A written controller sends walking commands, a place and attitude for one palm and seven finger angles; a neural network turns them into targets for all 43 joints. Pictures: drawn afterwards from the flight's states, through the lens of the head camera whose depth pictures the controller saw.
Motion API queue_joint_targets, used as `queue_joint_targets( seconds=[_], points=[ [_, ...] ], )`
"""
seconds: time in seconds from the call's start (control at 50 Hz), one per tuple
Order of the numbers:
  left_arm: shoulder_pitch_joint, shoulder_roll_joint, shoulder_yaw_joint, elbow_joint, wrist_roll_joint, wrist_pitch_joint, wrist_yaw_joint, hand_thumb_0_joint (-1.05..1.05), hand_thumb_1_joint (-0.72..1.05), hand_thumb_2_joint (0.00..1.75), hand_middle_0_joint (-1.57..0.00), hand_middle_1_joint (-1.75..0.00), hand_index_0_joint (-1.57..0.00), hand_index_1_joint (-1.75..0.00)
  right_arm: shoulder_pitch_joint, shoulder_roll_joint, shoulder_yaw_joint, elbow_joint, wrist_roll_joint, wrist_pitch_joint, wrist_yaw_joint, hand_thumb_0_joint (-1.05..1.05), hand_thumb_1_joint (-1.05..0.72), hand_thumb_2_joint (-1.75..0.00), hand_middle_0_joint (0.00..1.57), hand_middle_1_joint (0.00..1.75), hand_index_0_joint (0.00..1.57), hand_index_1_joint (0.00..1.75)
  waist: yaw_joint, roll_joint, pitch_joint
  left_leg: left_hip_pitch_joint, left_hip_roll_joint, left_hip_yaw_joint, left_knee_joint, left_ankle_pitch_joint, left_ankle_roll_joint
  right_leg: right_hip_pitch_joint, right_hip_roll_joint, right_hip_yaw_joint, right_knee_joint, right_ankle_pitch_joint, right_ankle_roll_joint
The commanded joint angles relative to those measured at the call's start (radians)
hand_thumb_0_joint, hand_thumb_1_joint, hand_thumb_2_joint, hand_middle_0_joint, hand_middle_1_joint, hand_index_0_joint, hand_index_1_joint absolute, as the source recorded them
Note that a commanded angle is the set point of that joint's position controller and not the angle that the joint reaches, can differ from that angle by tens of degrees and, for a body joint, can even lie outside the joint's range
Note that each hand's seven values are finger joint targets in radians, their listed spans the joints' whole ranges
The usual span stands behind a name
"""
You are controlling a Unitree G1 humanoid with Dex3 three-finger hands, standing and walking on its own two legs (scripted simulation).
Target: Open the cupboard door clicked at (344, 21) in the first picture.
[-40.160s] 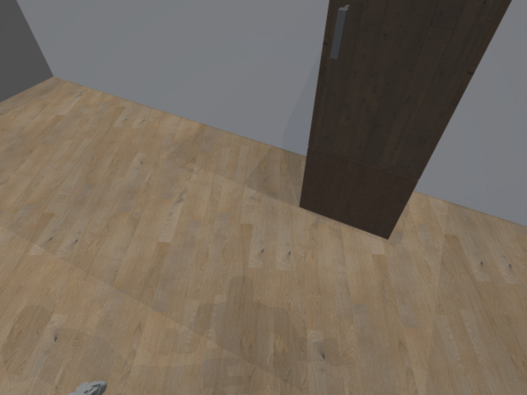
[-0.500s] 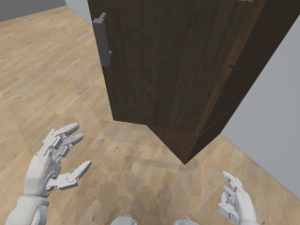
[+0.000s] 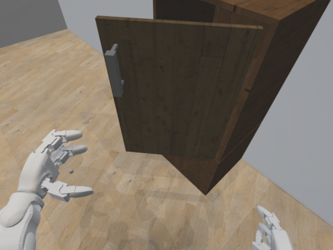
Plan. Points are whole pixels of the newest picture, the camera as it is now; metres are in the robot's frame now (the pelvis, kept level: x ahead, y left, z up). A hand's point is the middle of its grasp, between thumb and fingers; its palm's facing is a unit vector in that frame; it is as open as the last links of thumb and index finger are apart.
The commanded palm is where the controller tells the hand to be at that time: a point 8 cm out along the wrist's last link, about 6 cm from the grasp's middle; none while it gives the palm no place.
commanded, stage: raise the hand with hooked fingers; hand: left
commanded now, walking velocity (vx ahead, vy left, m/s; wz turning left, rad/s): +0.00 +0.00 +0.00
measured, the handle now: (116, 70) +0.54 +0.19 +0.14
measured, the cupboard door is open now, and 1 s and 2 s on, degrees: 42 42 42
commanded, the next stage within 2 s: move the hooked fingers beside the handle in 0.98 s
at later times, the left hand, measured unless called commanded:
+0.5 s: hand (47, 123) +0.30 +0.27 +0.17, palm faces +0.10 -0.99 -0.07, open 14.0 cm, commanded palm +0.27 +0.30 +0.17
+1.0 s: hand (63, 128) +0.30 +0.24 +0.16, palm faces +0.06 -1.00 -0.06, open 14.0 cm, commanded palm +0.27 +0.28 +0.17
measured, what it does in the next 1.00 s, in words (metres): stands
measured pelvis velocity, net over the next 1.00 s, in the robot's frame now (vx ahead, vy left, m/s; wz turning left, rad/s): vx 0.01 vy -0.03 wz -0.01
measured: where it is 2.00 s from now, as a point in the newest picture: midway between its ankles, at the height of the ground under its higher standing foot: outside the picture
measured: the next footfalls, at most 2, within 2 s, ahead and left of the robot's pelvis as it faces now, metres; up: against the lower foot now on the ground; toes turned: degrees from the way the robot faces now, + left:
none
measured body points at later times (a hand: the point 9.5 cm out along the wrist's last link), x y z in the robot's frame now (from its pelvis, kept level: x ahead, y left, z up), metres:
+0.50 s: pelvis +0.01 -0.02 +0.02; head +0.01 -0.03 +0.47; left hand +0.29 +0.32 +0.18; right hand +0.18 -0.25 -0.06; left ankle -0.02 +0.08 -0.71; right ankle +0.04 -0.13 -0.71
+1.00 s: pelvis +0.01 -0.03 +0.02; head +0.01 -0.06 +0.47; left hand +0.29 +0.29 +0.17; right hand +0.18 -0.27 -0.06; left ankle -0.02 +0.08 -0.71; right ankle +0.04 -0.13 -0.71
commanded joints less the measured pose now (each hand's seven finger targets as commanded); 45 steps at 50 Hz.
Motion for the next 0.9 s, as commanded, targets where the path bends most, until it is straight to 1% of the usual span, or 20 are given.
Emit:
queue_joint_targets(
  seconds=[0.0, 0.04, 0.12, 0.18, 0.22, 0.28, 0.32, 0.34, 0.36, 0.42, 0.44, 0.46, 0.5, 0.52, 0.6, 0.62, 0.68, 0.72, 0.8, 0.88],
  points=[
    [-0.243, 0.238, 0.176, -0.218, -0.049, -0.042, 0.006, 0.00, -0.43, 0.33, -0.29, -1.15, -0.29, -1.15, -0.072, -0.113, -0.034, -0.149, 0.003, -0.060, -0.020, 0.00, -0.90, -0.90, 0.20, 0.30, 0.20, 0.30, 0.014, 0.072, -0.167, 0.077, 0.030, -0.111, -0.212, 0.385, -0.078, 0.179, 0.046, 0.018, -0.086, 0.181, -0.038],
    [-0.266, 0.236, 0.175, -0.185, -0.055, -0.017, -0.011, 0.00, -0.48, 0.31, -0.30, -1.18, -0.30, -1.18, -0.072, -0.114, -0.029, -0.146, 0.005, -0.053, -0.017, 0.00, -0.90, -0.90, 0.20, 0.30, 0.20, 0.30, 0.016, 0.083, -0.143, 0.094, 0.030, -0.104, -0.219, 0.452, -0.081, 0.200, 0.049, 0.021, -0.099, 0.234, -0.041],
    [-0.318, 0.207, 0.123, -0.105, -0.041, 0.060, -0.053, 0.00, -0.50, 0.30, -0.30, -1.20, -0.30, -1.20, -0.068, -0.120, -0.025, -0.142, 0.010, -0.041, -0.017, 0.00, -0.90, -0.90, 0.20, 0.30, 0.20, 0.30, 0.005, 0.081, -0.104, 0.117, 0.032, -0.100, -0.236, 0.460, -0.076, 0.193, 0.051, 0.022, -0.128, 0.248, -0.038],
    [-0.384, 0.255, 0.152, -0.088, -0.038, 0.100, -0.073, 0.00, -0.50, 0.30, -0.30, -1.20, -0.30, -1.20, -0.077, -0.125, -0.025, -0.145, 0.014, -0.029, -0.023, 0.00, -0.90, -0.90, 0.20, 0.30, 0.20, 0.30, 0.000, 0.024, -0.113, 0.115, 0.029, -0.101, -0.258, 0.393, -0.063, 0.209, 0.049, 0.022, -0.151, 0.221, -0.036],
    [-0.434, 0.312, 0.195, -0.109, -0.038, 0.106, -0.075, 0.00, -0.50, 0.30, -0.30, -1.20, -0.30, -1.20, -0.086, -0.123, -0.018, -0.149, 0.011, -0.023, -0.026, 0.00, -0.90, -0.90, 0.20, 0.30, 0.20, 0.30, 0.010, 0.046, -0.134, 0.135, 0.023, -0.097, -0.261, 0.394, -0.058, 0.237, 0.050, 0.031, -0.162, 0.231, -0.040],
    [-0.504, 0.370, 0.254, -0.145, -0.041, 0.085, -0.068, 0.00, -0.50, 0.30, -0.30, -1.20, -0.30, -1.20, -0.093, -0.115, -0.015, -0.154, 0.008, -0.021, -0.030, 0.00, -0.90, -0.90, 0.20, 0.30, 0.20, 0.30, 0.016, 0.067, -0.217, 0.182, 0.020, -0.096, -0.273, 0.440, -0.060, 0.287, 0.047, 0.034, -0.172, 0.267, -0.040],
    [-0.527, 0.401, 0.279, -0.129, -0.048, 0.074, -0.069, 0.00, -0.50, 0.30, -0.30, -1.20, -0.30, -1.20, -0.092, -0.114, -0.010, -0.146, 0.005, -0.019, -0.032, 0.00, -0.90, -0.90, 0.20, 0.30, 0.20, 0.30, 0.020, 0.055, -0.214, 0.189, 0.018, -0.089, -0.274, 0.450, -0.055, 0.308, 0.051, 0.040, -0.184, 0.289, -0.041],
    [-0.552, 0.386, 0.270, -0.113, -0.051, 0.070, -0.074, 0.00, -0.50, 0.30, -0.30, -1.20, -0.30, -1.20, -0.098, -0.110, -0.008, -0.141, 0.007, -0.019, -0.033, 0.00, -0.90, -0.90, 0.20, 0.30, 0.20, 0.30, 0.013, 0.074, -0.206, 0.192, 0.017, -0.086, -0.282, 0.455, -0.055, 0.312, 0.049, 0.040, -0.190, 0.300, -0.042],
    [-0.562, 0.383, 0.267, -0.079, -0.052, 0.073, -0.081, 0.00, -0.50, 0.30, -0.30, -1.20, -0.30, -1.20, -0.093, -0.111, -0.009, -0.133, 0.009, -0.018, -0.036, 0.00, -0.90, -0.90, 0.20, 0.30, 0.20, 0.30, 0.008, 0.060, -0.190, 0.196, 0.018, -0.084, -0.286, 0.448, -0.050, 0.303, 0.049, 0.039, -0.197, 0.302, -0.041],
    [-0.583, 0.374, 0.239, 0.044, -0.048, 0.113, -0.113, 0.00, -0.50, 0.30, -0.30, -1.20, -0.30, -1.20, -0.089, -0.121, -0.009, -0.119, 0.016, -0.009, -0.040, 0.00, -0.90, -0.90, 0.20, 0.30, 0.20, 0.30, 0.000, 0.043, -0.122, 0.166, 0.014, -0.073, -0.295, 0.383, -0.037, 0.283, 0.043, 0.052, -0.221, 0.273, -0.040],
    [-0.608, 0.370, 0.222, 0.062, -0.044, 0.128, -0.126, 0.00, -0.50, 0.30, -0.30, -1.20, -0.30, -1.20, -0.092, -0.125, -0.010, -0.118, 0.021, -0.005, -0.041, 0.00, -0.90, -0.90, 0.20, 0.30, 0.20, 0.30, -0.005, 0.064, -0.111, 0.161, 0.013, -0.070, -0.301, 0.375, -0.035, 0.279, 0.038, 0.053, -0.225, 0.269, -0.040],
    [-0.624, 0.385, 0.228, 0.078, -0.042, 0.141, -0.133, 0.00, -0.50, 0.30, -0.30, -1.20, -0.30, -1.20, -0.091, -0.127, -0.012, -0.118, 0.021, -0.005, -0.041, 0.00, -0.90, -0.90, 0.20, 0.30, 0.20, 0.30, -0.005, 0.052, -0.108, 0.163, 0.013, -0.073, -0.304, 0.367, -0.033, 0.274, 0.036, 0.053, -0.229, 0.262, -0.039],
    [-0.576, 0.354, 0.199, 0.116, -0.038, 0.168, -0.148, 0.00, -0.50, 0.30, -0.30, -1.20, -0.30, -1.20, -0.091, -0.131, -0.016, -0.130, 0.024, -0.002, -0.038, 0.00, -0.90, -0.90, 0.20, 0.30, 0.20, 0.30, -0.001, 0.040, -0.120, 0.152, 0.011, -0.071, -0.301, 0.357, -0.031, 0.273, 0.032, 0.054, -0.224, 0.249, -0.038],
    [-0.551, 0.356, 0.207, 0.118, -0.046, 0.174, -0.157, 0.00, -0.50, 0.30, -0.30, -1.20, -0.30, -1.20, -0.092, -0.132, -0.016, -0.139, 0.023, 0.000, -0.031, 0.00, -0.90, -0.90, 0.20, 0.30, 0.20, 0.30, 0.009, 0.005, -0.129, 0.148, 0.012, -0.068, -0.293, 0.381, -0.030, 0.299, 0.030, 0.059, -0.217, 0.281, -0.039],
    [-0.534, 0.411, 0.278, 0.014, -0.059, 0.143, -0.146, 0.00, -0.50, 0.30, -0.30, -1.20, -0.30, -1.20, -0.107, -0.130, -0.024, -0.165, 0.018, 0.001, -0.018, 0.00, -0.90, -0.90, 0.20, 0.30, 0.20, 0.30, 0.031, -0.002, -0.229, 0.158, 0.007, -0.061, -0.282, 0.416, -0.027, 0.347, 0.028, 0.064, -0.201, 0.317, -0.034],
    [-0.538, 0.442, 0.309, -0.024, -0.066, 0.126, -0.134, 0.00, -0.50, 0.30, -0.30, -1.20, -0.30, -1.20, -0.110, -0.125, -0.022, -0.169, 0.013, 0.000, -0.015, 0.00, -0.90, -0.90, 0.20, 0.30, 0.20, 0.30, 0.042, 0.006, -0.232, 0.159, 0.005, -0.058, -0.279, 0.428, -0.027, 0.366, 0.030, 0.070, -0.199, 0.334, -0.036],
    [-0.561, 0.442, 0.330, -0.050, -0.063, 0.091, -0.096, 0.00, -0.50, 0.30, -0.30, -1.20, -0.30, -1.20, -0.104, -0.116, -0.021, -0.164, 0.011, -0.005, -0.018, 0.00, -0.90, -0.90, 0.20, 0.30, 0.20, 0.30, 0.038, 0.053, -0.225, 0.167, 0.005, -0.048, -0.292, 0.421, -0.027, 0.359, 0.030, 0.071, -0.206, 0.331, -0.036],
    [-0.575, 0.435, 0.319, -0.039, -0.055, 0.089, -0.081, 0.00, -0.50, 0.30, -0.30, -1.20, -0.30, -1.20, -0.100, -0.118, -0.022, -0.153, 0.012, -0.004, -0.020, 0.00, -0.90, -0.90, 0.20, 0.30, 0.20, 0.30, 0.029, 0.025, -0.186, 0.158, 0.008, -0.041, -0.292, 0.393, -0.023, 0.345, 0.030, 0.079, -0.218, 0.310, -0.032],
    [-0.608, 0.377, 0.246, 0.001, -0.027, 0.111, -0.084, 0.00, -0.50, 0.30, -0.30, -1.20, -0.30, -1.20, -0.100, -0.119, -0.024, -0.140, 0.021, -0.008, -0.034, 0.00, -0.90, -0.90, 0.20, 0.30, 0.20, 0.30, 0.006, 0.105, -0.140, 0.170, 0.008, -0.037, -0.307, 0.345, -0.024, 0.299, 0.025, 0.079, -0.234, 0.258, -0.032],
    [-0.598, 0.376, 0.230, 0.022, -0.029, 0.129, -0.110, 0.00, -0.50, 0.30, -0.30, -1.20, -0.30, -1.20, -0.100, -0.123, -0.023, -0.144, 0.022, -0.006, -0.041, 0.00, -0.90, -0.90, 0.20, 0.30, 0.20, 0.30, 0.002, 0.023, -0.157, 0.163, 0.008, -0.041, -0.300, 0.329, -0.018, 0.311, 0.025, 0.086, -0.237, 0.245, -0.026]
  ],
)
